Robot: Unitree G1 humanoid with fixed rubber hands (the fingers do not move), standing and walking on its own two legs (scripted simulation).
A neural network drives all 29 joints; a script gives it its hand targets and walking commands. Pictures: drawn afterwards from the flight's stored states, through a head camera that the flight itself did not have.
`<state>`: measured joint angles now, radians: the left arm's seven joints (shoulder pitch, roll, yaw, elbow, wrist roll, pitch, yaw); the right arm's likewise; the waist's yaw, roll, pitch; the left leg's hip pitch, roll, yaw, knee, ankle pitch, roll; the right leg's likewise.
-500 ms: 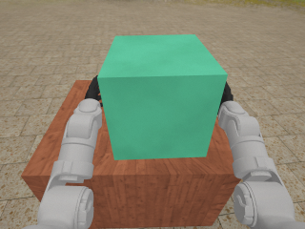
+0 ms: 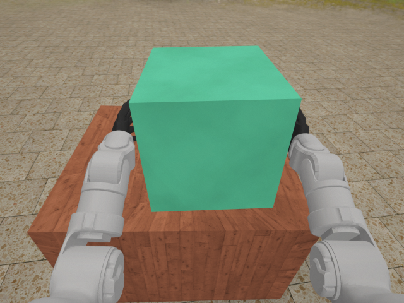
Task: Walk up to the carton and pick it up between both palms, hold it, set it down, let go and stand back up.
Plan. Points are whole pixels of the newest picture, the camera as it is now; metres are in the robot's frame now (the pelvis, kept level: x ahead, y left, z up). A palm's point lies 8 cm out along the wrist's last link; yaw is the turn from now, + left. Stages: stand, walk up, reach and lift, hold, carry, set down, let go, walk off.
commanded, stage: hold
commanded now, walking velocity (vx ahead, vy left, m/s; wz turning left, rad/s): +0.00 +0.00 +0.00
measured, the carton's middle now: (208, 122) +0.45 +0.00 +0.18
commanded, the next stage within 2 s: set down in 0.44 s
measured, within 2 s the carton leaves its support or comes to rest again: neither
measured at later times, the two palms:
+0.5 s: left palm (123, 136) +0.37 +0.17 +0.19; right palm (296, 139) +0.37 -0.17 +0.19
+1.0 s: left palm (130, 139) +0.40 +0.17 +0.16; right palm (289, 144) +0.40 -0.18 +0.16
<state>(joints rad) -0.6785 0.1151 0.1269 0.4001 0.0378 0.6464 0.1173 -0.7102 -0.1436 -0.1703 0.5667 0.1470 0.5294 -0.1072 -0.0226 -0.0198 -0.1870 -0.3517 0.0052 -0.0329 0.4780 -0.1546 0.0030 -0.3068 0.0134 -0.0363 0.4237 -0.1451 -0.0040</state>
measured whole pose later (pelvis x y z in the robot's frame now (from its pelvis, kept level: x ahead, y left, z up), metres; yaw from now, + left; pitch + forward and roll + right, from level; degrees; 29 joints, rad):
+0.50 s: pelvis +0.00 +0.00 +0.00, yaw +0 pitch +1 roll -1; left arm -0.68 0.11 0.13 0.40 0.04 0.65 0.12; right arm -0.71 -0.14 -0.17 0.58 0.15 0.52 -0.11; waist -0.02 -0.02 -0.18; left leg -0.34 0.00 -0.03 0.47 -0.15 0.00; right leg -0.30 0.01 -0.04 0.42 -0.15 0.00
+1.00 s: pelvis +0.02 -0.01 +0.00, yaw +0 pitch +2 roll -1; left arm -0.68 0.11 0.16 0.61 0.08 0.36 0.09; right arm -0.71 -0.11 -0.17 0.78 0.06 0.23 -0.09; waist -0.02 -0.03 -0.14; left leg -0.31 0.00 -0.03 0.43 -0.15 0.00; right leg -0.28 0.01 -0.04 0.41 -0.16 -0.01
